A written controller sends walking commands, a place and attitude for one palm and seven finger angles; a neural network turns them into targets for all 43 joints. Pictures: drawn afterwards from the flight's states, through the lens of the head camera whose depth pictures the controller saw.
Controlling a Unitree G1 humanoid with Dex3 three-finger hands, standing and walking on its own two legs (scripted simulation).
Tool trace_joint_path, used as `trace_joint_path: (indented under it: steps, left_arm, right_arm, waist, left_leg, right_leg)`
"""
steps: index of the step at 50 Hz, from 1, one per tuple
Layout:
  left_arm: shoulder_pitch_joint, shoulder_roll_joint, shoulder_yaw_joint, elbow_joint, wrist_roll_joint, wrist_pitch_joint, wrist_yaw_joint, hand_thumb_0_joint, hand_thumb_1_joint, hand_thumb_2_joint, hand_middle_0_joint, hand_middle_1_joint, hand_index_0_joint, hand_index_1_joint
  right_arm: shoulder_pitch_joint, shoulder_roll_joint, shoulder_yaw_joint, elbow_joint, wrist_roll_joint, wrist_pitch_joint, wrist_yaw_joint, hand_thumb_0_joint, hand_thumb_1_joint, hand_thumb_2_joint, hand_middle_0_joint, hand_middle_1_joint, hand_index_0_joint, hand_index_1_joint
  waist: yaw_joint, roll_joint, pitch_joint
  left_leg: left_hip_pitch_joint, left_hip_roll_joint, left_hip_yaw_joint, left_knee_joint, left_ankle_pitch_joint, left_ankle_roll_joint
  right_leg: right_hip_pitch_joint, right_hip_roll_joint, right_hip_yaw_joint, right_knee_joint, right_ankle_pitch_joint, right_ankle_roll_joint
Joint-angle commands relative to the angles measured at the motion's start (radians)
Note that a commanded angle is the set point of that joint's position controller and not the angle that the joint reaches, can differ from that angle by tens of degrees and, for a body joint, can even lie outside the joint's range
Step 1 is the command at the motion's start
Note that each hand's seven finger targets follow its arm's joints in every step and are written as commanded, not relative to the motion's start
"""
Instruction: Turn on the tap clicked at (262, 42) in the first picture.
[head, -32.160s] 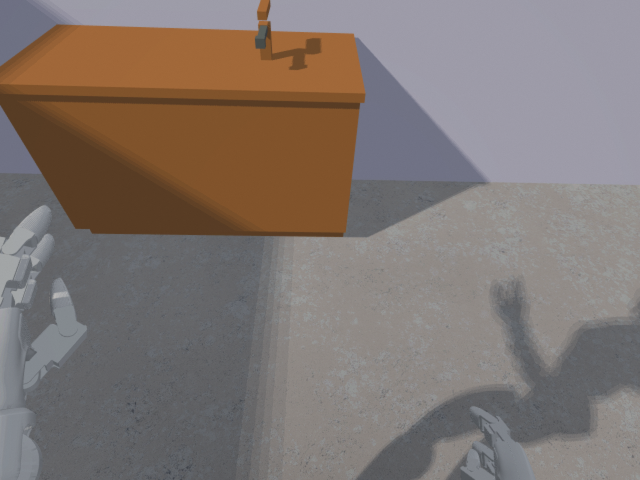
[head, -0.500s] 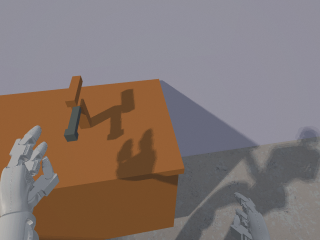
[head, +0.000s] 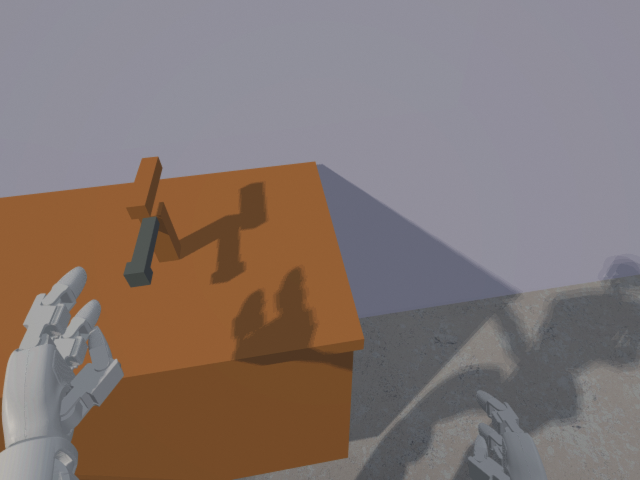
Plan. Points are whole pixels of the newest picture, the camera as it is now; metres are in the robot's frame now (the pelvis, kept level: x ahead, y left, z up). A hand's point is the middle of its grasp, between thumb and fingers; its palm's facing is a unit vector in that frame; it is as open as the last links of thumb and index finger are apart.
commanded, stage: turn the palm inward beside the body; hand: left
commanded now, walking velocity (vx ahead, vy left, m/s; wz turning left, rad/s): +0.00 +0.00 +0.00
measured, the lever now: (138, 273) +0.36 +0.31 +0.06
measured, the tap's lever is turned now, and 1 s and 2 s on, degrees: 0 0 0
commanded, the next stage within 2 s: reach beside the lever's end, fingers flat in 0.24 s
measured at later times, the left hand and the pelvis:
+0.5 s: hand (120, 361) +0.19 +0.23 +0.13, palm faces +0.47 -0.87 -0.14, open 7.4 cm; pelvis +0.01 -0.01 +0.00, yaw +0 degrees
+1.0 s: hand (110, 337) +0.23 +0.27 +0.11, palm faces +0.50 -0.86 -0.12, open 7.5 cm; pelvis +0.00 +0.00 +0.00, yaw -1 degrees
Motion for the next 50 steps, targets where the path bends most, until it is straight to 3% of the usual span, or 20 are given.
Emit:
trace_joint_path:
  steps: [1,2,3,7,8,9,19,22,25,27,28,31,32,33,36,37,38,42,43,50]
  left_arm:
    - [-0.07,0.135,0.099,-0.214,0.0,-0.067,-0.001,0.0,0.9,0.9,-0.2,-0.3,-0.2,-0.3]
    - [-0.059,0.163,0.127,-0.206,0.01,-0.065,0.005,0.0,0.9,0.9,-0.2,-0.3,-0.2,-0.3]
    - [-0.075,0.113,0.08,-0.222,0.008,-0.07,0.001,0.0,0.9,0.9,-0.2,-0.3,-0.2,-0.3]
    - [-0.065,0.157,0.12,-0.209,0.013,-0.075,0.002,0.0,0.9,0.9,-0.2,-0.3,-0.2,-0.3]
    - [-0.077,0.113,0.076,-0.225,0.013,-0.083,-0.003,0.0,0.9,0.9,-0.2,-0.3,-0.2,-0.3]
    - [-0.074,0.132,0.094,-0.217,0.014,-0.086,-0.001,0.0,0.9,0.9,-0.2,-0.3,-0.2,-0.3]
    - [-0.068,0.138,0.117,-0.163,0.003,-0.086,-0.006,0.0,0.9,0.9,-0.2,-0.3,-0.2,-0.3]
    - [-0.14,0.185,0.168,-0.117,0.0,-0.087,-0.003,0.0,0.9,0.9,-0.2,-0.3,-0.2,-0.3]
    - [-0.205,0.149,0.125,-0.105,-0.005,-0.104,-0.013,0.0,0.9,0.9,-0.2,-0.3,-0.2,-0.3]
    - [-0.215,0.194,0.169,-0.075,0.0,-0.113,-0.012,0.0,0.9,0.9,-0.2,-0.3,-0.2,-0.3]
    - [-0.224,0.152,0.128,-0.073,-0.003,-0.118,-0.019,0.0,0.9,0.9,-0.2,-0.3,-0.2,-0.3]
    - [-0.244,0.167,0.144,-0.022,-0.01,-0.12,-0.028,0.0,0.9,0.9,-0.2,-0.3,-0.2,-0.3]
    - [-0.25,0.209,0.185,0.002,-0.004,-0.116,-0.024,0.0,0.9,0.9,-0.2,-0.3,-0.2,-0.3]
    - [-0.265,0.168,0.147,-0.004,-0.008,-0.115,-0.027,0.0,0.9,0.9,-0.2,-0.3,-0.2,-0.3]
    - [-0.244,0.196,0.195,0.039,-0.017,-0.117,-0.028,0.0,0.9,0.9,-0.2,-0.3,-0.2,-0.3]
    - [-0.225,0.226,0.225,0.053,-0.008,-0.117,-0.024,0.0,0.9,0.9,-0.2,-0.3,-0.2,-0.3]
    - [-0.263,0.174,0.173,0.022,-0.01,-0.128,-0.028,0.0,0.9,0.9,-0.199,-0.298,-0.199,-0.298]
    - [-0.263,0.223,0.23,0.088,-0.006,-0.15,-0.021,0.0,0.9,0.9,-0.196,-0.288,-0.196,-0.288]
    - [-0.303,0.182,0.187,0.07,-0.009,-0.161,-0.026,0.0,0.9,0.9,-0.195,-0.285,-0.195,-0.285]
    - [-0.343,0.18,0.172,0.123,0.003,-0.206,-0.033,0.0,0.9,0.9,-0.189,-0.268,-0.189,-0.268]
  right_arm:
    - [-0.145,-0.104,-0.046,-0.172,0.004,-0.067,-0.012,0.0,-0.9,-0.9,0.2,0.3,0.2,0.3]
    - [-0.137,-0.104,-0.049,-0.159,0.003,-0.063,-0.012,0.0,-0.9,-0.9,0.2,0.3,0.2,0.3]
    - [-0.139,-0.099,-0.046,-0.171,0.004,-0.063,-0.01,0.0,-0.9,-0.9,0.2,0.3,0.2,0.3]
    - [-0.129,-0.103,-0.051,-0.16,0.004,-0.065,-0.008,0.0,-0.9,-0.9,0.2,0.3,0.2,0.3]
    - [-0.131,-0.099,-0.049,-0.169,0.004,-0.065,-0.006,0.0,-0.9,-0.9,0.2,0.3,0.2,0.3]
    - [-0.128,-0.101,-0.05,-0.169,0.004,-0.068,-0.005,0.0,-0.9,-0.9,0.2,0.3,0.2,0.3]
    - [-0.13,-0.102,-0.052,-0.161,0.006,-0.059,-0.011,0.0,-0.9,-0.9,0.2,0.3,0.2,0.3]
    - [-0.133,-0.103,-0.055,-0.137,0.007,-0.051,-0.021,0.0,-0.9,-0.9,0.2,0.3,0.2,0.3]
    - [-0.146,-0.102,-0.053,-0.141,0.008,-0.057,-0.021,0.0,-0.9,-0.9,0.2,0.3,0.2,0.3]
    - [-0.138,-0.104,-0.055,-0.123,0.007,-0.058,-0.022,0.0,-0.9,-0.9,0.2,0.3,0.2,0.3]
    - [-0.141,-0.101,-0.053,-0.132,0.007,-0.06,-0.021,0.0,-0.9,-0.9,0.2,0.3,0.2,0.3]
    - [-0.144,-0.108,-0.055,-0.129,0.007,-0.059,-0.022,0.0,-0.9,-0.9,0.2,0.3,0.2,0.3]
    - [-0.137,-0.11,-0.057,-0.115,0.009,-0.056,-0.023,0.0,-0.9,-0.9,0.2,0.3,0.2,0.3]
    - [-0.145,-0.105,-0.055,-0.126,0.008,-0.054,-0.023,0.0,-0.9,-0.9,0.2,0.3,0.2,0.3]
    - [-0.139,-0.112,-0.061,-0.126,0.005,-0.048,-0.022,0.0,-0.9,-0.9,0.2,0.3,0.2,0.3]
    - [-0.132,-0.113,-0.064,-0.115,0.007,-0.042,-0.021,0.0,-0.9,-0.9,0.2,0.3,0.2,0.3]
    - [-0.137,-0.107,-0.061,-0.127,0.006,-0.042,-0.018,0.0,-0.9,-0.9,0.2,0.3,0.2,0.3]
    - [-0.123,-0.115,-0.067,-0.106,0.003,-0.036,-0.017,0.0,-0.9,-0.9,0.2,0.3,0.2,0.3]
    - [-0.133,-0.112,-0.065,-0.115,0.005,-0.035,-0.016,0.0,-0.9,-0.9,0.2,0.3,0.2,0.3]
    - [-0.13,-0.121,-0.07,-0.103,0.0,-0.038,-0.014,0.0,-0.9,-0.9,0.2,0.3,0.2,0.3]
  waist:
    - [0.0,-0.056,-0.05]
    - [0.008,-0.03,-0.047]
    - [-0.005,-0.036,-0.049]
    - [0.009,-0.03,-0.054]
    - [-0.005,-0.028,-0.063]
    - [0.001,-0.027,-0.057]
    - [-0.001,-0.067,-0.033]
    - [-0.005,-0.057,-0.011]
    - [-0.019,-0.035,-0.039]
    - [-0.009,-0.018,-0.04]
    - [-0.019,-0.031,-0.047]
    - [-0.014,-0.047,-0.06]
    - [-0.012,-0.022,-0.052]
    - [-0.017,-0.026,-0.065]
    - [-0.006,-0.071,-0.083]
    - [0.003,-0.045,-0.082]
    - [-0.013,-0.03,-0.097]
    - [-0.013,-0.044,-0.063]
    - [-0.026,-0.028,-0.068]
    - [-0.03,-0.015,-0.101]
  left_leg:
    - [0.096,-0.012,-0.009,-0.075,0.128,0.046]
    - [0.098,-0.014,-0.007,-0.077,0.132,0.043]
    - [0.105,-0.013,-0.006,-0.077,0.148,0.043]
    - [0.103,-0.014,-0.003,-0.074,0.165,0.042]
    - [0.115,-0.015,-0.001,-0.072,0.176,0.043]
    - [0.11,-0.012,-0.004,-0.071,0.177,0.042]
    - [0.089,-0.016,0.003,-0.076,0.156,0.043]
    - [0.081,-0.02,0.005,-0.075,0.131,0.043]
    - [0.095,-0.022,0.003,-0.074,0.121,0.043]
    - [0.091,-0.022,0.001,-0.079,0.122,0.041]
    - [0.096,-0.023,0.001,-0.081,0.126,0.042]
    - [0.088,-0.024,0.001,-0.082,0.126,0.042]
    - [0.089,-0.023,0.003,-0.085,0.127,0.041]
    - [0.093,-0.024,0.003,-0.091,0.129,0.04]
    - [0.087,-0.021,0.005,-0.089,0.159,0.039]
    - [0.091,-0.021,0.007,-0.093,0.172,0.038]
    - [0.109,-0.022,0.009,-0.094,0.19,0.038]
    - [0.091,-0.019,0.007,-0.093,0.184,0.037]
    - [0.097,-0.02,0.008,-0.094,0.177,0.037]
    - [0.112,-0.016,-0.007,-0.098,0.177,0.034]
  right_leg:
    - [-0.073,-0.027,0.061,-0.168,0.183,0.04]
    - [-0.067,-0.024,0.062,-0.171,0.185,0.037]
    - [-0.067,-0.027,0.058,-0.161,0.21,0.037]
    - [-0.051,-0.027,0.067,-0.165,0.237,0.038]
    - [-0.054,-0.03,0.061,-0.156,0.252,0.037]
    - [-0.057,-0.027,0.06,-0.155,0.254,0.037]
    - [-0.048,-0.032,0.077,-0.174,0.255,0.046]
    - [-0.056,-0.033,0.096,-0.198,0.217,0.05]
    - [-0.066,-0.036,0.097,-0.195,0.198,0.05]
    - [-0.056,-0.033,0.099,-0.196,0.194,0.045]
    - [-0.055,-0.034,0.094,-0.189,0.202,0.046]
    - [-0.046,-0.035,0.099,-0.19,0.209,0.048]
    - [-0.045,-0.033,0.101,-0.196,0.208,0.045]
    - [-0.04,-0.035,0.095,-0.188,0.211,0.045]
    - [-0.017,-0.034,0.094,-0.18,0.271,0.05]
    - [-0.013,-0.028,0.089,-0.18,0.275,0.044]
    - [-0.013,-0.031,0.081,-0.168,0.297,0.043]
    - [-0.034,-0.021,0.079,-0.172,0.285,0.042]
    - [-0.042,-0.024,0.078,-0.167,0.273,0.041]
    - [-0.053,-0.015,0.068,-0.151,0.246,0.032]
